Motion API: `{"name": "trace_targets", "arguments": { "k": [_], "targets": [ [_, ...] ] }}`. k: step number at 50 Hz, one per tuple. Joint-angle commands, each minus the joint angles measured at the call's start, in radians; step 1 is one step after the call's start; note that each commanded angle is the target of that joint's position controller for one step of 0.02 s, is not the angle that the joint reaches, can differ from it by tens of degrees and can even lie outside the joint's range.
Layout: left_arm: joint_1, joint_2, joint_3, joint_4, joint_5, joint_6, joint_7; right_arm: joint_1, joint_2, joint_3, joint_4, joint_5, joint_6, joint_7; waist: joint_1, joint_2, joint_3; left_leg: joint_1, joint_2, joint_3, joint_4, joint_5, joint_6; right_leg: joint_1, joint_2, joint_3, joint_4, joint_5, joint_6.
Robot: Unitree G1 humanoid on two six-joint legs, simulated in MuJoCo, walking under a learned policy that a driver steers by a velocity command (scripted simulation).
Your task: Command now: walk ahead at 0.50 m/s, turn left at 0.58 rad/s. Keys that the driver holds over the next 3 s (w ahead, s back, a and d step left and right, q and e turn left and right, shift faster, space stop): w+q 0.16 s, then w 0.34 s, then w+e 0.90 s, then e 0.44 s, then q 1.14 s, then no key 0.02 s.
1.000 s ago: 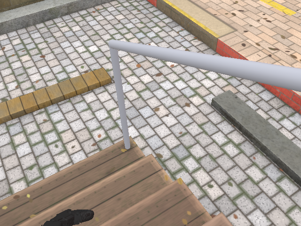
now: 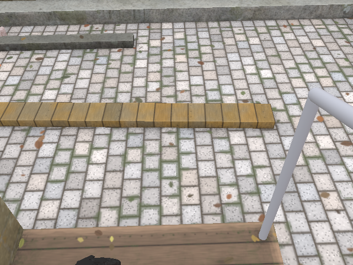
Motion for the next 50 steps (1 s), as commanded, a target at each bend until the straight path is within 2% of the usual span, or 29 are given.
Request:
{"name": "trace_targets", "arguments": {
  "k": [1, 2, 3, 4, 6, 7, 9, 11, 13, 14, 16, 18, 19, 21, 23, 25, 26, 27, 28, 29, 30, 31, 32, 33, 34, 38, 42, 44, 50],
  "targets": [
    [0.764, 0.245, 0.082, 0.169, 0.039, 0.039, 0.001, 0.136, 0.024, -0.004, -0.022, 0.04, -0.017, 0.049, 0.223, -0.201, -0.285, -0.677, -0.006, -0.059, 0.809, 0.106, 0.008, 1.02, -0.313, 0.187, 0.361, 0.821, -0.352],
    [0.675, 0.295, 0.098, 0.156, 0.056, 0.05, -0.021, 0.223, 0.038, 0.004, -0.057, 0.045, -0.005, 0.047, 0.149, -0.111, -0.284, -0.886, 0.027, -0.048, 0.94, 0.13, -0.008, 0.982, -0.468, 0.402, 0.317, 0.903, -0.462],
    [0.516, 0.299, 0.109, 0.12, 0.03, 0.053, -0.027, -0.018, -0.073, -0.022, -0.172, 0.04, 0.015, 0.023, 0.192, -0.137, -0.046, -1.172, 0.12, -0.018, 0.966, 0.236, -0.044, 0.761, -0.537, 0.607, 0.128, 0.271, -0.45],
    [0.408, 0.175, 0.069, 0.103, 0.002, 0.047, -0.047, -0.188, -0.145, -0.042, -0.215, 0.011, 0.026, -0.019, 0.173, 0.013, 0.03, -1.174, 0.201, -0.016, 0.873, 0.412, -0.054, 0.519, -0.516, 0.584, 0.004, -0.082, -0.39],
    [0.153, -0.079, -0.009, 0.041, 0.005, 0.007, -0.024, -0.159, -0.041, 0.004, -0.164, -0.027, 0.057, -0.054, 0.002, 0.13, 0.131, -0.769, 0.384, -0.052, 0.277, 0.787, -0.029, -0.034, -0.354, 0.251, -0.136, -0.046, -0.251],
    [0.149, -0.057, 0.002, 0.071, -0.014, -0.022, 0.0, -0.174, 0.014, 0.011, -0.154, -0.047, 0.062, -0.044, -0.026, 0.016, 0.193, -0.598, 0.384, 0.025, 0.151, 0.815, -0.005, -0.213, -0.237, 0.136, -0.146, -0.051, -0.212],
    [0.257, 0.027, 0.004, 0.133, -0.034, -0.055, 0.049, -0.156, -0.061, -0.009, -0.11, -0.03, 0.074, -0.005, 0.034, -0.038, 0.106, -0.408, 0.336, 0.095, -0.056, 0.859, -0.043, -0.238, -0.195, 0.019, -0.153, -0.272, -0.206],
    [0.358, 0.084, 0.01, 0.207, 0.002, -0.057, 0.051, -0.202, -0.086, -0.017, -0.149, -0.01, 0.059, 0.002, 0.043, -0.003, 0.089, -0.419, 0.345, 0.054, -0.058, 0.979, -0.05, -0.133, -0.24, 0.028, -0.058, -0.155, -0.19],
    [0.341, 0.138, 0.022, 0.201, 0.005, -0.051, 0.043, -0.286, -0.105, -0.023, -0.193, -0.038, 0.045, -0.005, 0.059, 0.02, 0.061, -0.425, 0.313, 0.109, -0.119, 0.908, -0.031, -0.041, -0.243, -0.019, 0.029, -0.172, -0.178],
    [0.409, 0.126, 0.022, 0.261, 0.011, -0.05, 0.055, -0.404, -0.116, -0.014, -0.235, -0.04, 0.05, -0.01, 0.129, 0.012, 0.115, -0.721, 0.401, -0.039, -0.256, 1.069, -0.032, 0.228, -0.293, 0.063, 0.124, -0.324, -0.148],
    [0.707, 0.051, 0.005, 0.35, -0.028, -0.029, 0.095, -0.542, -0.092, -0.005, -0.251, -0.065, 0.054, -0.013, 0.292, 0.007, 0.132, -1.036, 0.371, 0.056, -0.44, 1.098, -0.042, 0.572, -0.306, 0.154, 0.224, -0.439, -0.199],
    [0.857, 0.013, -0.009, 0.405, -0.017, -0.003, 0.105, -0.678, -0.049, 0.009, -0.307, -0.058, 0.059, -0.003, 0.339, -0.016, 0.159, -0.962, 0.356, 0.13, -0.509, 1.095, -0.025, 0.502, -0.333, 0.208, 0.248, -0.438, -0.189],
    [0.761, 0.002, -0.017, 0.36, -0.002, 0.002, 0.098, -0.657, -0.043, 0.024, -0.283, -0.042, 0.063, 0.001, 0.313, 0.024, 0.213, -0.783, 0.383, 0.112, -0.677, 1.382, -0.022, 0.324, -0.279, 0.128, 0.227, -0.577, -0.129],
    [0.574, 0.163, 0.022, 0.306, 0.027, 0.003, 0.032, -0.66, -0.101, 0.001, -0.299, -0.021, 0.082, 0.015, 0.24, -0.04, 0.253, -0.25, 0.281, 0.219, -0.606, 1.337, -0.023, -0.164, -0.262, 0.063, 0.092, -0.745, -0.093],
    [0.457, 0.211, 0.056, 0.298, -0.004, 0.005, 0.02, -0.6, -0.181, -0.039, -0.291, -0.04, 0.089, 0.006, 0.16, -0.016, 0.266, -0.192, 0.293, 0.172, -0.715, 1.162, 0.013, -0.09, -0.293, 0.043, 0.201, -0.694, -0.034],
    [0.468, 0.266, 0.071, 0.309, 0.025, 0.023, -0.014, -0.249, -0.332, -0.122, -0.165, -0.014, 0.058, -0.015, 0.024, 0.065, 0.084, 0.27, 0.232, 0.239, -0.791, 1.247, 0.03, -0.055, -0.204, -0.06, 0.599, -0.491, 0.045],
    [0.681, 0.14, 0.047, 0.381, 0.043, 0.033, -0.055, -0.104, -0.397, -0.151, -0.104, -0.016, 0.062, -0.014, 0.022, 0.154, -0.161, 0.697, 0.295, 0.154, -0.577, 1.333, 0.092, -0.203, -0.137, -0.061, 0.865, -0.635, 0.073],
    [0.684, 0.149, 0.095, 0.331, -0.194, 0.066, 0.023, 0.053, -0.309, -0.116, -0.056, 0.039, 0.086, -0.032, -0.017, 0.163, -0.288, 0.847, 0.579, -0.029, -0.357, 2.005, 0.116, -0.462, 0.001, -0.032, 1.439, -1.157, 0.048],
    [0.64, 0.163, 0.088, 0.276, -0.194, 0.064, 0.045, 0.07, -0.339, -0.125, -0.077, 0.094, 0.105, -0.047, -0.06, 0.22, -0.464, 0.892, 0.65, -0.141, -0.39, 1.847, 0.154, -0.543, -0.021, 0.071, 1.586, -1.069, 0.029],
    [0.567, 0.029, 0.047, 0.237, -0.036, 0.018, -0.038, 0.216, -0.397, -0.125, 0.001, -0.035, 0.072, 0.013, -0.058, 0.397, -0.438, 0.709, 0.525, -0.15, -0.583, 1.195, 0.166, -0.553, -0.03, 0.079, 1.553, -0.907, 0.01],
    [0.456, 0.053, 0.053, 0.218, -0.073, -0.003, -0.033, 0.048, -0.326, -0.123, -0.018, -0.021, 0.058, 0.028, -0.029, 0.202, -0.076, 0.38, 0.52, -0.15, -0.735, 0.78, 0.12, -0.693, -0.038, 0.043, 1.55, -0.792, 0.015],
    [0.454, 0.031, 0.043, 0.206, -0.066, -0.023, -0.002, -0.042, -0.336, -0.117, -0.058, -0.026, 0.053, 0.041, 0.015, 0.168, -0.031, 0.173, 0.631, -0.226, -0.769, 0.863, 0.173, -0.643, -0.062, 0.079, 1.493, -0.687, 0.019],
    [0.491, 0.003, 0.031, 0.201, -0.065, -0.019, 0.02, -0.105, -0.237, -0.079, -0.055, -0.044, 0.041, 0.043, 0.099, 0.105, 0.022, -0.021, 0.642, -0.209, -0.764, 0.839, 0.169, -0.538, -0.109, 0.166, 1.398, -0.533, -0.022],
    [0.481, 0.017, 0.037, 0.195, -0.055, -0.009, 0.033, -0.138, -0.196, -0.063, -0.05, -0.031, 0.023, 0.038, 0.139, 0.096, 0.051, -0.121, 0.646, -0.199, -0.797, 0.726, 0.163, -0.533, -0.095, 0.168, 1.392, -0.519, -0.042],
    [0.515, 0.019, 0.032, 0.216, -0.038, -0.004, 0.034, -0.205, -0.059, -0.018, -0.067, -0.021, 0.006, 0.007, 0.17, 0.054, 0.043, -0.159, 0.599, -0.168, -0.82, 0.637, 0.102, -0.517, -0.119, 0.233, 1.148, -0.307, -0.072],
    [0.333, 0.089, 0.058, 0.182, -0.056, -0.009, -0.005, -0.192, -0.141, -0.024, -0.029, -0.048, -0.003, -0.041, 0.145, 0.104, 0.065, -0.168, 0.55, 0.003, -0.894, 0.792, 0.163, -0.537, -0.081, 0.228, 0.789, -0.208, -0.045],
    [0.224, 0.048, 0.023, 0.155, -0.001, 0.005, -0.051, -0.139, -0.032, 0.007, 0.011, -0.063, 0.004, -0.076, 0.1, 0.007, 0.066, 0.03, 0.508, 0.136, -0.787, 0.83, 0.156, -0.707, -0.092, 0.273, 0.568, 0.082, -0.066],
    [0.147, 0.067, 0.031, 0.139, -0.03, 0.012, -0.047, 0.022, -0.021, 0.028, 0.074, -0.06, -0.005, -0.095, 0.042, 0.03, 0.08, 0.108, 0.508, 0.195, -0.778, 0.803, 0.152, -0.699, -0.082, 0.219, 0.432, 0.246, -0.043],
    [-0.089, 0.082, 0.026, 0.049, -0.035, 0.044, -0.067, 0.088, -0.063, 0.033, 0.127, -0.058, -0.005, -0.083, -0.004, 0.04, 0.221, 0.111, 0.503, 0.282, -0.768, 0.715, 0.096, -0.464, -0.088, 0.1, 0.196, 0.184, -0.057]
  ]
}}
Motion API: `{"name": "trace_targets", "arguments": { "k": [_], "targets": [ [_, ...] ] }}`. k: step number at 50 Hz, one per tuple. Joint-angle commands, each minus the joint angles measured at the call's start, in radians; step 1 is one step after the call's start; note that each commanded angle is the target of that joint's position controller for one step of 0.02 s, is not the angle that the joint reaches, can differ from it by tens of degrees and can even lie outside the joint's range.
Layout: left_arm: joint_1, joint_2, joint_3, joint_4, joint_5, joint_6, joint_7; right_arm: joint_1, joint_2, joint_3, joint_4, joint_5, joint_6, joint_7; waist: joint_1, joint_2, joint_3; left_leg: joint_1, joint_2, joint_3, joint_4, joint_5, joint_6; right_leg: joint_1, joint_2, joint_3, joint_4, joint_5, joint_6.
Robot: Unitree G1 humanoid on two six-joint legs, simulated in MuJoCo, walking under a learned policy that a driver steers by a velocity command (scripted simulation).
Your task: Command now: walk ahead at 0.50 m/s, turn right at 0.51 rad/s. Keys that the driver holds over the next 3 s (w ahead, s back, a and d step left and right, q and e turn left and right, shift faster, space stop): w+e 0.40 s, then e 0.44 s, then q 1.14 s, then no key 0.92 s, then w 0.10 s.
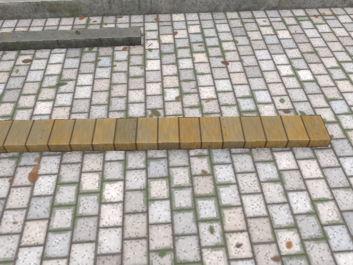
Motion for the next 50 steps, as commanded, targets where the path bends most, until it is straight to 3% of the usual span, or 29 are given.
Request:
{"name": "trace_targets", "arguments": {
  "k": [1, 7, 9, 10, 11, 12, 13, 14, 16, 17, 18, 20, 21, 23, 25, 27, 29, 30, 31, 32, 33, 34, 36, 38, 39, 42, 46, 48, 50],
  "targets": [
    [-0.161, 0.043, 0.0, -0.102, 0.009, 0.004, 0.001, 0.103, -0.137, -0.028, 0.006, 0.017, -0.005, -0.024, -0.019, 0.074, 0.179, 0.049, 0.267, -0.21, -0.197, 0.405, 0.159, -0.045, -0.012, -0.031, -0.187, -0.032, -0.001],
    [-0.239, 0.04, 0.005, -0.069, 0.036, 0.004, 0.015, 0.16, -0.173, -0.079, 0.042, 0.053, 0.044, -0.061, -0.065, 0.081, 0.19, 0.185, 0.266, -0.189, -0.074, 0.666, 0.115, 0.122, 0.036, -0.139, -0.372, -0.315, 0.02],
    [-0.062, 0.064, 0.027, 0.025, 0.025, -0.018, 0.031, 0.142, -0.209, -0.092, 0.041, 0.024, 0.058, -0.047, 0.006, 0.047, 0.096, 0.159, 0.241, -0.134, 0.154, 0.817, 0.087, 0.371, 0.063, -0.178, -0.401, -0.245, 0.015],
    [0.155, 0.124, 0.061, 0.105, 0.0, -0.038, 0.042, 0.072, -0.235, -0.094, 0.024, 0.0, 0.068, -0.015, 0.116, 0.026, 0.029, -0.03, 0.203, -0.1, 0.339, 0.786, 0.057, 0.719, 0.099, -0.226, -0.424, -0.075, -0.012],
    [0.405, 0.216, 0.103, 0.164, 0.011, -0.042, 0.049, 0.099, -0.193, -0.078, 0.043, -0.034, 0.07, 0.036, 0.213, -0.038, -0.121, -0.365, 0.154, -0.122, 0.606, 0.518, -0.008, 1.208, 0.051, -0.162, -0.278, 0.171, -0.106],
    [0.698, 0.313, 0.125, 0.254, 0.015, -0.026, 0.054, 0.194, -0.097, -0.059, 0.005, -0.007, 0.067, 0.091, 0.226, -0.188, -0.511, -0.621, 0.024, -0.171, 1.119, -0.217, -0.101, 1.797, -0.145, 0.106, 0.036, 0.638, -0.337],
    [0.777, 0.289, 0.136, 0.296, 0.022, -0.029, 0.065, -0.147, -0.209, -0.091, -0.141, 0.066, 0.026, 0.106, 0.365, -0.088, -0.421, -0.937, -0.024, -0.274, 1.259, -0.24, -0.105, 1.798, -0.175, 0.285, -0.067, 0.525, -0.351],
    [0.713, 0.252, 0.136, 0.284, 0.009, -0.041, 0.081, -0.401, -0.221, -0.096, -0.241, 0.087, -0.012, 0.085, 0.398, -0.052, -0.195, -1.101, 0.023, -0.326, 1.224, -0.272, -0.083, 1.592, -0.157, 0.237, -0.143, 0.166, -0.312],
    [0.404, 0.064, 0.074, 0.189, -0.005, -0.033, 0.064, -0.383, -0.257, -0.113, -0.262, 0.061, -0.02, 0.057, 0.207, 0.148, -0.026, -0.931, 0.119, -0.419, 0.906, -0.07, -0.011, 1.042, -0.15, 0.23, -0.242, -0.208, -0.279],
    [0.239, 0.006, 0.035, 0.127, -0.007, -0.05, 0.05, -0.339, -0.19, -0.1, -0.248, 0.043, -0.009, 0.039, 0.09, 0.177, 0.106, -0.73, 0.151, -0.478, 0.59, 0.178, 0.032, 0.639, -0.15, 0.205, -0.312, -0.266, -0.255],
    [0.168, 0.05, 0.04, 0.1, -0.017, -0.058, 0.042, -0.336, -0.178, -0.104, -0.25, 0.032, 0.007, 0.028, 0.055, 0.078, 0.163, -0.608, 0.122, -0.439, 0.603, 0.106, 0.041, 0.389, -0.146, 0.241, -0.352, -0.389, -0.294],
    [0.065, 0.1, 0.039, 0.043, -0.035, -0.073, 0.032, -0.275, -0.14, -0.088, -0.254, 0.035, 0.037, 0.016, -0.015, 0.018, 0.12, -0.341, 0.105, -0.436, 0.374, 0.335, 0.026, 0.066, -0.075, 0.188, -0.371, -0.488, -0.26],
    [0.029, 0.095, 0.035, 0.009, -0.01, -0.082, 0.036, -0.22, -0.13, -0.072, -0.261, 0.035, 0.038, 0.023, -0.032, 0.013, 0.087, -0.203, 0.079, -0.406, 0.377, 0.557, 0.037, -0.074, -0.021, 0.132, -0.278, -0.473, -0.222],
    [0.082, 0.084, 0.036, -0.029, 0.022, -0.103, 0.062, -0.239, -0.152, -0.058, -0.232, 0.074, 0.022, 0.024, 0.066, 0.112, 0.071, -0.1, 0.068, -0.438, -0.015, 1.166, -0.006, -0.111, 0.15, -0.019, -0.097, -0.75, -0.107],
    [0.186, 0.141, 0.039, -0.021, 0.018, -0.098, 0.073, -0.318, -0.236, -0.079, -0.301, 0.093, 0.039, 0.018, 0.062, 0.047, 0.099, 0.009, 0.033, -0.34, -0.033, 1.105, -0.046, -0.146, 0.16, 0.075, -0.024, -0.89, -0.082],
    [0.307, 0.113, 0.028, -0.006, -0.028, -0.082, 0.076, -0.361, -0.285, -0.093, -0.329, 0.054, 0.053, 0.024, 0.071, 0.079, 0.143, -0.046, 0.057, -0.36, -0.239, 1.001, -0.039, 0.054, 0.1, 0.199, 0.137, -0.887, -0.06],
    [0.326, 0.179, 0.034, -0.012, -0.038, -0.039, 0.072, -0.2, -0.378, -0.145, -0.262, 0.083, 0.038, 0.025, 0.013, 0.096, 0.077, 0.098, 0.049, -0.314, -0.38, 1.075, 0.014, 0.228, 0.123, 0.239, 0.387, -0.722, 0.009],
    [0.273, 0.071, 0.05, 0.005, -0.148, 0.002, 0.144, -0.18, -0.356, -0.161, -0.258, 0.149, 0.028, 0.011, -0.028, 0.158, -0.07, 0.182, 0.157, -0.429, -0.335, 1.607, 0.036, 0.203, 0.239, 0.135, 0.763, -0.855, 0.064],
    [0.47, 0.004, 0.033, 0.013, -0.176, 0.017, 0.168, -0.081, -0.409, -0.16, -0.226, 0.114, 0.023, 0.016, 0.008, 0.412, -0.33, 0.659, 0.4, -0.544, 0.029, 2.132, 0.177, -0.165, 0.314, 0.092, 1.316, -1.414, 0.142],
    [0.501, 0.02, 0.02, -0.043, -0.185, 0.004, 0.174, -0.066, -0.424, -0.166, -0.218, 0.138, 0.042, 0.03, 0.022, 0.497, -0.503, 0.748, 0.516, -0.754, 0.035, 1.984, 0.258, -0.363, 0.228, 0.126, 1.498, -1.343, 0.165],
    [0.343, 0.048, 0.033, -0.063, -0.178, 0.011, 0.188, -0.088, -0.35, -0.153, -0.248, 0.13, 0.065, 0.022, -0.029, 0.317, -0.466, 0.664, 0.497, -0.712, -0.037, 1.675, 0.258, -0.439, 0.201, 0.112, 1.504, -1.281, 0.178],
    [0.182, 0.041, 0.033, -0.147, -0.178, 0.026, 0.197, -0.187, -0.384, -0.163, -0.245, 0.132, 0.086, -0.001, 0.014, 0.228, -0.377, 0.48, 0.499, -0.755, -0.166, 1.275, 0.29, -0.471, 0.157, 0.015, 1.505, -1.145, 0.188],
    [0.039, 0.029, 0.032, -0.199, -0.141, 0.093, 0.205, -0.321, -0.298, -0.125, -0.261, 0.115, 0.112, -0.055, 0.071, 0.102, -0.169, 0.066, 0.519, -0.728, -0.295, 1.055, 0.29, -0.344, 0.099, 0.011, 1.451, -1.05, 0.175],
    [-0.004, -0.022, 0.024, -0.245, -0.139, 0.125, 0.188, -0.36, -0.27, -0.111, -0.251, 0.102, 0.117, -0.071, 0.115, 0.142, -0.038, -0.155, 0.408, -0.534, -0.318, 0.871, 0.198, -0.284, 0.086, 0.034, 1.299, -0.968, 0.141],
    [-0.002, 0.009, 0.037, -0.247, -0.139, 0.126, 0.185, -0.359, -0.253, -0.111, -0.249, 0.105, 0.112, -0.078, 0.123, 0.125, -0.002, -0.205, 0.328, -0.432, -0.345, 0.749, 0.165, -0.262, 0.099, 0.021, 1.153, -0.822, 0.129],
    [-0.044, 0.025, 0.049, -0.294, -0.098, 0.118, 0.159, -0.44, -0.255, -0.114, -0.282, 0.11, 0.108, -0.122, 0.164, 0.12, -0.022, -0.315, 0.21, -0.224, -0.346, 0.714, 0.131, -0.015, 0.088, -0.026, 0.538, -0.386, 0.145],
    [-0.145, -0.067, 0.019, -0.272, -0.112, 0.101, 0.112, -0.318, -0.279, -0.13, -0.21, 0.153, 0.089, -0.095, 0.109, 0.181, -0.1, -0.183, 0.263, -0.276, -0.395, 0.72, 0.146, 0.359, 0.115, -0.054, 0.027, -0.447, 0.146],
    [-0.152, -0.028, 0.032, -0.225, -0.1, 0.1, 0.101, -0.309, -0.267, -0.132, -0.209, 0.16, 0.09, -0.064, 0.099, 0.143, -0.028, -0.161, 0.258, -0.308, -0.36, 0.657, 0.147, 0.451, 0.141, -0.116, -0.194, -0.442, 0.112],
    [-0.108, 0.088, 0.07, -0.177, -0.075, 0.086, 0.114, -0.216, -0.261, -0.139, -0.177, 0.141, 0.08, -0.036, 0.082, 0.123, -0.018, -0.207, 0.192, -0.306, -0.261, 0.572, 0.066, 0.64, 0.086, -0.039, -0.313, -0.16, 0.076]
  ]
}}
Over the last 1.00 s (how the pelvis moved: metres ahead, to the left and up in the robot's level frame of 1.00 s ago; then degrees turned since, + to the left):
0.50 0.21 -0.22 -2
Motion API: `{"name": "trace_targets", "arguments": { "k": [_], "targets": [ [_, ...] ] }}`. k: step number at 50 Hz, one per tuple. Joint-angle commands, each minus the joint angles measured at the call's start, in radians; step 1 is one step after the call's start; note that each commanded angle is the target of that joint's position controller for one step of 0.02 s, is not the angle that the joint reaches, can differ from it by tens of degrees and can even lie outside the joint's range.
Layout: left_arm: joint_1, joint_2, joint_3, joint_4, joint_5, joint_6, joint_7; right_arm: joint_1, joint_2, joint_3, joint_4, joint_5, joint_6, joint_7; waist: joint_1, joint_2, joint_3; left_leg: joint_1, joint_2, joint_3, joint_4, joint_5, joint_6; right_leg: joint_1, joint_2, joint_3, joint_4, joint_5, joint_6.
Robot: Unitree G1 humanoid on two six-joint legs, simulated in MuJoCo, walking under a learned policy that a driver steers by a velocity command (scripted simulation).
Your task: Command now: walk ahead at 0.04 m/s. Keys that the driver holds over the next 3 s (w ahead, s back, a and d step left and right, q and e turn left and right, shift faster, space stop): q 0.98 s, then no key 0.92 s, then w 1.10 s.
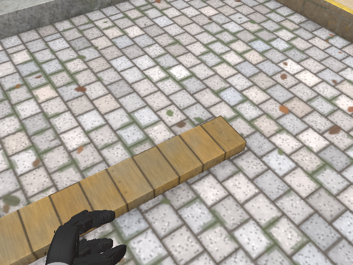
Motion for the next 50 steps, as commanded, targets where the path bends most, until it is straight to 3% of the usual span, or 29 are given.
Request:
{"name": "trace_targets", "arguments": {
  "k": [1, 2, 3, 4, 5, 6, 7, 9, 11, 12, 14, 17, 20, 22, 23, 24, 25, 26, 27, 28, 29, 30, 32, 35, 38, 41, 47, 49, 50],
  "targets": [
    [0.16, 0.211, 0.066, 0.055, 0.046, -0.007, 0.02, 0.147, -0.091, -0.025, -0.002, -0.04, -0.034, 0.046, 0.029, 0.011, -0.145, -0.255, 0.105, -0.156, 0.015, 0.041, 0.033, 0.59, -0.183, 0.131, 0.002, 0.753, -0.11],
    [0.186, 0.151, 0.051, 0.091, 0.058, 0.01, 0.015, 0.16, -0.04, -0.006, -0.017, -0.026, -0.027, 0.054, 0.033, -0.052, -0.256, -0.252, 0.088, -0.166, 0.037, -0.19, -0.011, 0.599, -0.261, 0.202, -0.025, 0.593, -0.209],
    [0.135, 0.111, 0.046, 0.093, 0.055, 0.024, 0.01, 0.066, -0.05, -0.009, -0.048, -0.007, -0.011, 0.053, 0.034, -0.046, -0.199, -0.218, 0.061, -0.17, 0.031, -0.178, -0.029, 0.471, -0.224, 0.219, -0.112, 0.206, -0.21],
    [0.045, 0.12, 0.052, 0.072, 0.039, 0.027, 0.014, -0.036, -0.067, -0.015, -0.09, -0.006, 0.006, 0.039, 0.037, -0.044, -0.102, -0.25, 0.031, -0.152, 0.046, -0.114, -0.027, 0.377, -0.195, 0.213, -0.168, -0.067, -0.179],
    [0.004, 0.127, 0.055, 0.06, 0.029, 0.026, 0.022, -0.077, -0.072, -0.02, -0.106, -0.018, 0.024, 0.02, 0.04, -0.051, -0.056, -0.273, 0.017, -0.153, 0.074, -0.091, -0.023, 0.329, -0.2, 0.218, -0.204, -0.182, -0.168],
    [0.01, 0.154, 0.068, 0.069, 0.022, 0.017, 0.029, -0.073, -0.088, -0.029, -0.118, -0.026, 0.038, 0.003, 0.038, -0.081, -0.045, -0.266, 0.006, -0.16, 0.103, -0.083, -0.02, 0.294, -0.209, 0.23, -0.24, -0.223, -0.169],
    [0.04, 0.148, 0.069, 0.077, 0.024, 0.007, 0.037, -0.076, -0.105, -0.037, -0.126, -0.026, 0.048, -0.006, 0.043, -0.106, -0.06, -0.269, 0.004, -0.177, 0.146, -0.084, -0.022, 0.307, -0.234, 0.252, -0.245, -0.187, -0.184],
    [0.124, 0.154, 0.079, 0.112, 0.021, -0.008, 0.058, -0.107, -0.114, -0.051, -0.153, -0.017, 0.054, -0.017, 0.074, -0.135, -0.112, -0.343, -0.016, -0.199, 0.345, -0.212, -0.025, 0.365, -0.302, 0.284, -0.242, -0.027, -0.237],
    [0.211, 0.189, 0.092, 0.136, 0.028, -0.027, 0.077, -0.155, -0.122, -0.071, -0.181, -0.006, 0.061, -0.017, 0.114, -0.106, -0.155, -0.478, -0.017, -0.275, 0.697, -0.348, -0.036, 0.404, -0.406, 0.334, -0.251, 0.154, -0.32],
    [0.2, 0.187, 0.092, 0.14, 0.024, -0.027, 0.083, -0.157, -0.11, -0.076, -0.189, -0.001, 0.066, -0.018, 0.1, -0.083, -0.16, -0.51, -0.014, -0.301, 0.778, -0.319, -0.033, 0.385, -0.396, 0.288, -0.252, 0.123, -0.319],
    [0.126, 0.157, 0.085, 0.145, 0.021, -0.019, 0.089, -0.162, -0.091, -0.081, -0.199, -0.004, 0.079, -0.023, 0.061, -0.068, -0.121, -0.479, -0.005, -0.289, 0.731, -0.218, -0.021, 0.27, -0.335, 0.167, -0.274, -0.018, -0.266],
    [0.075, 0.175, 0.084, 0.156, 0.019, -0.007, 0.095, -0.176, -0.048, -0.061, -0.221, -0.008, 0.088, -0.006, 0.031, -0.077, -0.101, -0.321, -0.015, -0.208, 0.518, -0.109, -0.004, 0.129, -0.272, 0.015, -0.262, -0.103, -0.209],
    [0.096, 0.227, 0.092, 0.16, 0.002, -0.005, 0.091, -0.188, -0.088, -0.064, -0.256, -0.007, 0.09, 0.02, 0.031, -0.093, -0.122, -0.18, -0.039, -0.151, 0.341, -0.037, 0.007, 0.085, -0.31, -0.011, -0.237, -0.185, -0.168],
    [0.1, 0.227, 0.091, 0.163, -0.013, -0.001, 0.084, -0.113, -0.108, -0.075, -0.245, -0.01, 0.103, 0.028, 0.0, -0.076, -0.129, -0.038, -0.076, -0.104, 0.187, 0.008, 0.043, 0.024, -0.306, -0.049, -0.153, -0.286, -0.096],
    [0.124, 0.199, 0.087, 0.172, -0.019, 0.004, 0.08, -0.072, -0.131, -0.088, -0.232, -0.012, 0.109, 0.031, -0.007, -0.02, -0.105, 0.03, -0.091, -0.133, 0.108, -0.02, 0.079, -0.051, -0.268, -0.099, -0.028, -0.377, -0.045],
    [0.155, 0.133, 0.074, 0.173, -0.004, 0.012, 0.072, -0.046, -0.204, -0.107, -0.236, -0.009, 0.105, 0.027, -0.005, 0.223, -0.043, 0.113, 0.059, -0.401, -0.047, 0.033, 0.163, -0.284, -0.158, -0.225, 0.318, -0.504, 0.046],
    [0.043, 0.123, 0.069, 0.075, 0.013, 0.001, 0.076, -0.045, -0.34, -0.124, -0.288, -0.018, 0.077, 0.03, -0.015, 0.451, -0.013, 0.086, 0.287, -0.893, -0.247, 0.151, 0.339, -0.541, 0.008, -0.113, 0.548, -0.659, 0.078],
    [-0.073, 0.188, 0.084, 0.051, 0.01, -0.015, 0.084, -0.041, -0.311, -0.115, -0.295, -0.077, 0.041, 0.04, -0.053, 0.317, -0.034, 0.082, 0.312, -0.924, -0.297, 0.089, 0.396, -0.58, 0.01, 0.055, 0.664, -0.617, 0.043],
    [-0.041, 0.199, 0.09, 0.057, 0.008, -0.02, 0.091, -0.1, -0.292, -0.108, -0.307, -0.071, 0.022, 0.034, -0.004, 0.282, -0.027, 0.091, 0.27, -0.84, -0.263, 0.081, 0.339, -0.611, 0.002, 0.093, 0.677, -0.504, 0.018],
    [0.008, 0.214, 0.099, 0.089, 0.027, -0.02, 0.101, -0.169, -0.263, -0.1, -0.328, -0.035, 0.024, 0.022, 0.036, 0.225, -0.035, 0.08, 0.214, -0.733, -0.224, 0.108, 0.262, -0.585, -0.018, 0.108, 0.653, -0.39, 0.011],
    [0.053, 0.231, 0.108, 0.115, 0.04, -0.016, 0.108, -0.231, -0.242, -0.09, -0.343, -0.012, 0.035, 0.012, 0.07, 0.182, -0.049, 0.044, 0.175, -0.648, -0.19, 0.177, 0.205, -0.524, -0.029, 0.108, 0.615, -0.289, 0.012],
    [0.088, 0.228, 0.109, 0.129, 0.043, -0.013, 0.102, -0.257, -0.228, -0.081, -0.355, -0.007, 0.042, 0.005, 0.09, 0.144, -0.081, 0.005, 0.139, -0.589, -0.167, 0.262, 0.179, -0.445, -0.018, 0.095, 0.622, -0.213, 0.018],
    [0.087, 0.188, 0.099, 0.115, 0.035, -0.009, 0.085, -0.23, -0.22, -0.075, -0.361, -0.006, 0.048, -0.005, 0.085, 0.103, -0.123, 0.005, 0.113, -0.55, -0.149, 0.349, 0.155, -0.392, 0.004, 0.09, 0.613, -0.119, 0.026],
    [0.076, 0.172, 0.092, 0.09, 0.035, -0.012, 0.075, -0.167, -0.211, -0.073, -0.356, 0.005, 0.058, -0.011, 0.068, 0.128, -0.118, 0.022, 0.09, -0.551, -0.15, 0.272, 0.154, -0.378, 0.024, 0.1, 0.527, -0.053, 0.04],
    [0.023, 0.164, 0.085, 0.055, 0.033, -0.022, 0.059, -0.149, -0.218, -0.079, -0.365, -0.004, 0.064, -0.014, 0.051, 0.168, -0.084, 0.024, 0.073, -0.593, -0.157, 0.104, 0.16, -0.359, 0.026, 0.113, 0.373, -0.029, 0.053],
    [-0.026, 0.165, 0.08, 0.029, 0.029, -0.039, 0.048, -0.132, -0.237, -0.09, -0.379, -0.007, 0.066, -0.015, 0.032, 0.207, -0.059, 0.028, 0.07, -0.646, -0.159, 0.058, 0.175, -0.319, 0.037, 0.121, 0.246, -0.06, 0.054],
    [-0.016, 0.172, 0.076, 0.006, 0.021, -0.066, 0.021, -0.128, -0.244, -0.096, -0.416, -0.004, 0.073, -0.001, 0.029, 0.231, -0.081, 0.009, 0.048, -0.723, -0.078, 0.251, 0.229, -0.154, 0.087, 0.106, 0.121, -0.237, 0.032],
    [0.027, 0.18, 0.076, 0.004, 0.016, -0.07, 0.012, -0.152, -0.246, -0.097, -0.439, 0.002, 0.074, 0.002, 0.046, 0.238, -0.103, 0.019, 0.034, -0.748, -0.046, 0.378, 0.22, -0.061, 0.091, 0.095, 0.025, -0.256, 0.019],
    [0.079, 0.199, 0.085, 0.017, 0.019, -0.077, 0.0, -0.176, -0.249, -0.1, -0.447, 0.01, 0.07, 0.004, 0.079, 0.22, -0.107, 0.004, 0.014, -0.739, -0.007, 0.419, 0.203, 0.027, 0.076, 0.088, -0.07, -0.188, 0.004]
  ]
}}
Over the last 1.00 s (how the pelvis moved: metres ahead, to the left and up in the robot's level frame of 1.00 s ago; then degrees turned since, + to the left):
0.53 -0.10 -0.27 -32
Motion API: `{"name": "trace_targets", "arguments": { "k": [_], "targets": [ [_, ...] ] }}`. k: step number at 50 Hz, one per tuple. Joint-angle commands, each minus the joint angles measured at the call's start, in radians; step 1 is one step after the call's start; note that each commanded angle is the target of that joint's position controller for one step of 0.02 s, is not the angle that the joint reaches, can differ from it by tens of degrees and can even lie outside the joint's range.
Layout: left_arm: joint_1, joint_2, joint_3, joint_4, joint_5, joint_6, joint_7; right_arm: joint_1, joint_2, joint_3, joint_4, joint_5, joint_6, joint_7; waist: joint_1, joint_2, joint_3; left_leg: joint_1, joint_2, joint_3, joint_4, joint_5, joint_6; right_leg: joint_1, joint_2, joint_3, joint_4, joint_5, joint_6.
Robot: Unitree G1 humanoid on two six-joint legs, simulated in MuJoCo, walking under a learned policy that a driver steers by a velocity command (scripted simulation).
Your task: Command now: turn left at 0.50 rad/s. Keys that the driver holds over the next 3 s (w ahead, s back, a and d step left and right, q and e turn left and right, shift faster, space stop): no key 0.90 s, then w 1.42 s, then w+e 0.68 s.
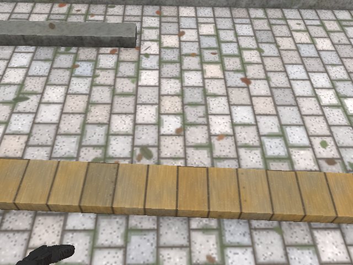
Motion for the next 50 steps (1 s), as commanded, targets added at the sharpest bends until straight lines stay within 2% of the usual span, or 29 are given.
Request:
{"name": "trace_targets", "arguments": {
  "k": [1, 2, 3, 4, 5, 6, 7, 8, 9, 10, 12, 13, 14, 15, 16, 17, 18, 19, 20, 21, 23, 29, 34, 45, 46, 48, 50],
  "targets": [
    [0.036, 0.105, 0.03, -0.067, 0.003, -0.029, -0.023, -0.069, -0.148, -0.041, -0.098, 0.014, -0.017, 0.002, 0.076, 0.15, -0.111, 0.097, 0.193, -0.272, -0.05, 0.389, 0.095, 0.173, -0.041, -0.016, -0.241, 0.162, -0.041],
    [0.087, 0.148, 0.041, -0.063, 0.016, -0.025, -0.026, -0.027, -0.1, -0.029, -0.097, 0.001, -0.022, 0.007, 0.07, 0.056, -0.164, -0.004, 0.137, -0.21, 0.056, 0.202, 0.042, 0.356, -0.168, 0.07, -0.249, 0.333, -0.091],
    [0.106, 0.202, 0.051, -0.068, 0.033, -0.012, -0.025, 0.08, -0.038, -0.014, -0.09, -0.019, -0.03, 0.016, 0.011, -0.233, -0.208, -0.2, -0.034, -0.063, 0.274, -0.311, -0.028, 0.531, -0.361, 0.28, -0.195, 0.711, -0.229],
    [0.154, 0.167, 0.045, -0.045, 0.029, -0.011, -0.031, 0.069, -0.122, -0.037, -0.106, -0.01, -0.043, 0.017, 0.031, -0.3, -0.232, -0.322, -0.027, -0.035, 0.467, -0.44, -0.083, 0.51, -0.469, 0.448, -0.229, 0.677, -0.384],
    [0.128, 0.143, 0.038, -0.064, 0.013, -0.008, -0.031, 0.034, -0.19, -0.058, -0.091, -0.006, -0.042, 0.015, 0.049, -0.204, -0.185, -0.372, 0.008, -0.007, 0.617, -0.376, -0.116, 0.483, -0.446, 0.387, -0.226, 0.611, -0.389],
    [0.087, 0.117, 0.029, -0.067, 0.001, -0.003, -0.027, 0.01, -0.19, -0.064, -0.079, -0.005, -0.032, 0.008, 0.044, -0.152, -0.154, -0.371, 0.023, -0.002, 0.644, -0.291, -0.129, 0.437, -0.377, 0.295, -0.224, 0.546, -0.332],
    [0.06, 0.085, 0.015, -0.071, -0.001, 0.002, -0.021, 0.006, -0.162, -0.056, -0.061, -0.009, -0.018, 0.006, 0.04, -0.123, -0.128, -0.358, 0.033, 0.002, 0.634, -0.236, -0.141, 0.399, -0.33, 0.229, -0.222, 0.546, -0.296],
    [0.051, 0.072, 0.008, -0.063, 0.007, 0.004, -0.018, 0.014, -0.124, -0.044, -0.052, -0.013, -0.008, 0.01, 0.026, -0.108, -0.123, -0.297, 0.052, 0.006, 0.589, -0.187, -0.148, 0.346, -0.306, 0.183, -0.227, 0.556, -0.281],
    [0.046, 0.068, 0.003, -0.053, 0.012, 0.006, -0.017, 0.013, -0.083, -0.032, -0.049, -0.01, -0.004, 0.016, 0.013, -0.106, -0.118, -0.228, 0.06, 0.042, 0.514, -0.151, -0.151, 0.298, -0.268, 0.128, -0.237, 0.554, -0.265],
    [0.038, 0.064, 0.0, -0.045, 0.015, 0.008, -0.017, 0.008, -0.047, -0.018, -0.047, -0.009, -0.004, 0.021, 0.006, -0.122, -0.12, -0.163, 0.079, 0.088, 0.404, -0.128, -0.154, 0.271, -0.235, 0.078, -0.243, 0.531, -0.249],
    [0.051, 0.073, 0.001, -0.036, 0.013, 0.008, -0.014, -0.044, 0.001, 0.005, -0.051, -0.013, -0.017, 0.021, 0.036, -0.167, -0.109, -0.043, 0.115, 0.158, 0.18, -0.122, -0.148, 0.234, -0.204, 0.041, -0.254, 0.437, -0.227],
    [0.077, 0.091, 0.004, -0.029, 0.012, 0.005, -0.013, -0.063, -0.009, 0.003, -0.052, -0.01, -0.021, 0.019, 0.05, -0.183, -0.098, -0.007, 0.112, 0.176, 0.1, -0.116, -0.144, 0.234, -0.211, 0.055, -0.256, 0.393, -0.232],
    [0.091, 0.107, 0.005, -0.028, 0.009, -0.001, -0.015, -0.045, -0.034, -0.006, -0.046, -0.006, -0.022, 0.018, 0.042, -0.176, -0.098, 0.054, 0.11, 0.181, 0.013, -0.039, -0.137, 0.225, -0.222, 0.073, -0.252, 0.354, -0.232],
    [0.09, 0.104, 0.001, -0.03, 0.006, -0.007, -0.019, -0.023, -0.047, -0.012, -0.032, -0.008, -0.022, 0.018, 0.023, -0.162, -0.091, 0.123, 0.104, 0.195, -0.103, 0.068, -0.123, 0.213, -0.219, 0.074, -0.242, 0.331, -0.218],
    [0.114, 0.089, -0.005, -0.027, 0.004, -0.015, -0.023, -0.024, -0.06, -0.015, -0.031, -0.017, -0.021, 0.018, 0.022, -0.149, -0.087, 0.18, 0.11, 0.181, -0.17, 0.139, -0.109, 0.201, -0.209, 0.076, -0.238, 0.309, -0.186],
    [0.14, 0.071, -0.013, -0.022, 0.008, -0.027, -0.03, -0.027, -0.089, -0.018, -0.046, -0.03, -0.021, 0.015, 0.029, -0.114, -0.103, 0.255, 0.163, 0.112, -0.168, 0.26, -0.092, 0.169, -0.197, 0.071, -0.227, 0.242, -0.131],
    [0.183, 0.072, -0.013, -0.02, 0.023, -0.041, -0.042, -0.029, -0.144, -0.029, -0.055, -0.032, -0.019, 0.011, 0.071, -0.013, -0.125, 0.314, 0.22, 0.062, -0.094, 0.436, -0.063, 0.127, -0.14, 0.02, -0.196, 0.151, -0.083],
    [0.199, 0.068, -0.014, -0.016, 0.018, -0.046, -0.049, -0.04, -0.136, -0.037, -0.027, -0.029, -0.017, 0.02, 0.087, 0.111, -0.134, 0.242, 0.191, 0.08, -0.053, 0.298, -0.035, 0.175, -0.094, -0.042, -0.203, 0.079, -0.056],
    [0.158, 0.092, -0.01, -0.008, 0.013, -0.043, -0.049, -0.061, -0.084, -0.027, -0.045, -0.031, -0.019, 0.034, 0.046, 0.071, -0.096, 0.214, 0.171, 0.084, -0.07, 0.255, -0.033, 0.177, -0.093, -0.056, -0.177, 0.065, -0.041],
    [0.142, 0.079, -0.011, -0.012, 0.008, -0.038, -0.047, -0.057, -0.065, -0.022, -0.039, -0.033, -0.021, 0.038, 0.043, 0.056, -0.075, 0.195, 0.171, 0.082, -0.08, 0.248, -0.038, 0.172, -0.088, -0.065, -0.163, 0.073, -0.039],
    [0.153, 0.063, -0.016, -0.015, 0.011, -0.027, -0.048, -0.061, -0.064, -0.02, -0.032, -0.021, -0.022, 0.036, 0.053, 0.054, -0.049, 0.178, 0.16, 0.088, -0.077, 0.283, -0.04, 0.18, -0.09, -0.071, -0.148, 0.143, -0.042],
    [0.182, 0.066, -0.013, -0.003, 0.002, -0.018, -0.044, -0.063, -0.045, -0.016, -0.032, -0.019, -0.022, 0.032, 0.057, 0.034, -0.024, 0.164, 0.153, 0.089, -0.076, 0.319, -0.035, 0.21, -0.095, -0.067, -0.134, 0.176, -0.034],
    [0.188, 0.074, -0.011, 0.007, 0.002, -0.01, -0.037, -0.064, -0.042, -0.015, -0.02, -0.02, -0.026, 0.034, 0.061, 0.011, -0.025, 0.166, 0.15, 0.093, -0.077, 0.351, -0.033, 0.243, -0.098, -0.067, -0.135, 0.197, -0.027],
    [0.199, 0.085, -0.011, 0.051, 0.002, -0.006, -0.023, -0.049, -0.036, -0.016, 0.034, -0.019, -0.027, 0.026, 0.062, 0.01, -0.017, 0.185, 0.143, 0.111, -0.091, 0.358, -0.04, 0.267, -0.1, -0.068, -0.152, 0.196, -0.017],
    [0.21, 0.082, -0.011, 0.062, 0.002, -0.004, -0.021, -0.035, -0.035, -0.017, 0.046, -0.018, -0.025, 0.022, 0.061, 0.014, -0.033, 0.193, 0.134, 0.119, -0.095, 0.281, -0.037, 0.271, -0.087, -0.083, -0.149, 0.122, -0.018],
    [0.221, 0.081, -0.009, 0.074, -0.007, -0.002, -0.014, -0.02, -0.049, -0.024, 0.057, -0.006, -0.022, 0.016, 0.06, 0.038, -0.008, 0.158, 0.116, 0.12, -0.097, -0.02, -0.007, 0.227, -0.042, -0.124, -0.106, -0.146, -0.035],
    [0.225, 0.065, -0.015, 0.071, -0.02, -0.015, -0.009, 0.005, -0.049, -0.021, 0.056, 0.003, -0.033, 0.015, 0.051, 0.07, 0.081, 0.068, 0.145, 0.051, -0.146, -0.34, 0.04, 0.138, -0.032, -0.125, -0.064, -0.33, -0.062]
  ]
}}
Over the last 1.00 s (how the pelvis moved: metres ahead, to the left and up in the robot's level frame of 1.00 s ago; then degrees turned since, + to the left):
0.06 0.05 0.00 32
